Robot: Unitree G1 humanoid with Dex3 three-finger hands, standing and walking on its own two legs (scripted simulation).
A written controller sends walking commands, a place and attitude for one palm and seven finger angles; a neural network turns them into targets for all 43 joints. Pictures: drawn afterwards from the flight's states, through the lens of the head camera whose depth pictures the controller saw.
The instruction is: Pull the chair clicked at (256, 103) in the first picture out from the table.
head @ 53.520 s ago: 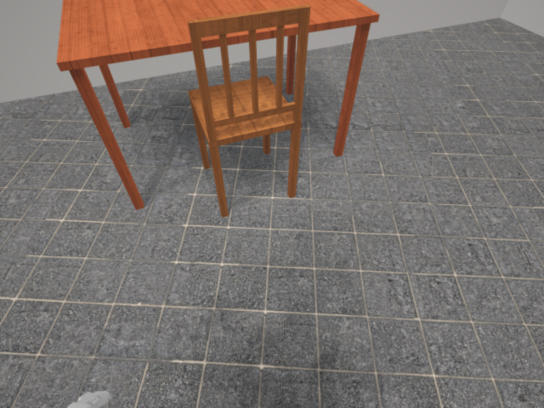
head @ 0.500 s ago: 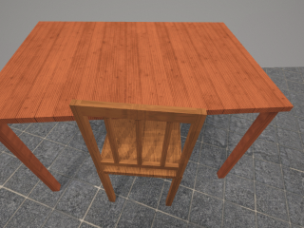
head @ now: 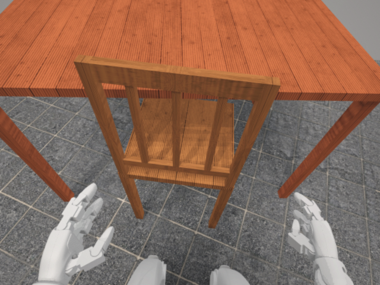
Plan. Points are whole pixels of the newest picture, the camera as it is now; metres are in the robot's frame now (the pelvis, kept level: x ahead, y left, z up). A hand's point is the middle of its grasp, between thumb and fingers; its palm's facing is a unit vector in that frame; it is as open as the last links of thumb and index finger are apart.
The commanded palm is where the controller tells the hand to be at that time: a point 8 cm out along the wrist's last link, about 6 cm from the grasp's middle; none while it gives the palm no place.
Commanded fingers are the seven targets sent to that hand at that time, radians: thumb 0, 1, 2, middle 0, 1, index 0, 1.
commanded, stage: raise the hand toward the chair's back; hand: left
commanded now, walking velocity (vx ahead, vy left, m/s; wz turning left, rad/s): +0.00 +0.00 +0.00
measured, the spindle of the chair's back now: (176, 133) +0.46 +0.07 +0.02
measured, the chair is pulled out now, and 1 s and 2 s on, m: -0.08 -0.08 -0.08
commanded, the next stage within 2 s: aim the fingers beside a spindle in 1.64 s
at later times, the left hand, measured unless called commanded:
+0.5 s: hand (89, 219) +0.22 +0.20 +0.04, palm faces -0.02 -1.00 -0.05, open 13.9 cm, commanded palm +0.20 +0.26 +0.05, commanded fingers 0.00 -0.24 0.41 -0.09 -0.12 -0.09 -0.12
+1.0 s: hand (74, 205) +0.24 +0.24 +0.06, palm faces -0.02 -1.00 -0.05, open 16.8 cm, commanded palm +0.22 +0.29 +0.06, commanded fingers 0.00 -0.50 0.30 -0.06 -0.08 -0.06 -0.08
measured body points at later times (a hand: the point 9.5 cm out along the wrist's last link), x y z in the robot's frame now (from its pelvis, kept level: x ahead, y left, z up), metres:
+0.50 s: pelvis +0.00 +0.02 +0.01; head +0.08 +0.02 +0.45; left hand +0.22 +0.26 +0.05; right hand +0.16 -0.24 -0.08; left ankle +0.04 +0.12 -0.64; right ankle +0.02 -0.09 -0.64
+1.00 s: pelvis +0.01 +0.03 +0.02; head +0.09 +0.05 +0.46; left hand +0.24 +0.29 +0.06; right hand +0.20 -0.19 -0.05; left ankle +0.04 +0.12 -0.64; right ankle +0.02 -0.09 -0.64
